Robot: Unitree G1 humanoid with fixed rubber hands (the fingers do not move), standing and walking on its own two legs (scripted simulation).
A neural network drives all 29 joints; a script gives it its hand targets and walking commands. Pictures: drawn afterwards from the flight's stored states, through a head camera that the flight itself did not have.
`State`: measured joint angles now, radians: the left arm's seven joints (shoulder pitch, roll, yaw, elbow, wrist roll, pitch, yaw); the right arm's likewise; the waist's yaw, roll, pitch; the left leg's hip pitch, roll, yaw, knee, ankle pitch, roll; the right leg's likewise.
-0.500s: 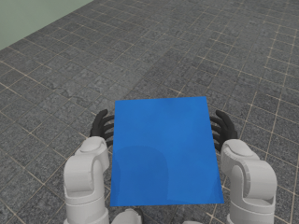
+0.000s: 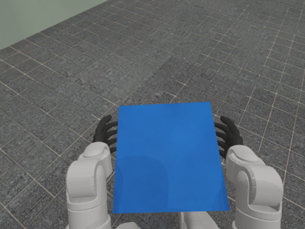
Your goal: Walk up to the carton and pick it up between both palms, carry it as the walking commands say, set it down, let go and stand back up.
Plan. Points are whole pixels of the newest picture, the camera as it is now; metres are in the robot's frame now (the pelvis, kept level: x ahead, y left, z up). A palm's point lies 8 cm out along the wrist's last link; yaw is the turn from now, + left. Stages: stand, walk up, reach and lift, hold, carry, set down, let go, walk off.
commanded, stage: carry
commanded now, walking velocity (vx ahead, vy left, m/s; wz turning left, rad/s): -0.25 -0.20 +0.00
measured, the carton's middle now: (165, 162) +0.26 +0.00 +0.02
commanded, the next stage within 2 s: none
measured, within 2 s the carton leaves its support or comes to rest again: neither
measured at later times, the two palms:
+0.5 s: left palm out of the picture +0.04 +0.11 +0.09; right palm out of the picture +0.01 -0.17 +0.10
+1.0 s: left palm out of the picture -0.14 +0.05 +0.08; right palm out of the picture -0.18 -0.24 +0.08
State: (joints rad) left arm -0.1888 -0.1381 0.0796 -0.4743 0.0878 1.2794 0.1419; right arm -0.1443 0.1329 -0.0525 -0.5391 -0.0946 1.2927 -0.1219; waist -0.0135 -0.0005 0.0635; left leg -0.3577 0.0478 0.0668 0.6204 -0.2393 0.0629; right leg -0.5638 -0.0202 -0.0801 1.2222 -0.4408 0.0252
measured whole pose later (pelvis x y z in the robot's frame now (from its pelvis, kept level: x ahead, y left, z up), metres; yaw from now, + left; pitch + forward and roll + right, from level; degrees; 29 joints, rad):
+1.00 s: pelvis -0.43 -0.07 -0.01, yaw -5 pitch +1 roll -2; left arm -0.21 -0.14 0.08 -0.48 0.09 1.28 0.15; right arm -0.14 0.13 -0.06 -0.54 -0.09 1.26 -0.12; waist -0.01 0.01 0.09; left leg -0.57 0.15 0.08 0.66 -0.24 0.00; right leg -0.40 0.02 -0.10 0.61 -0.19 -0.03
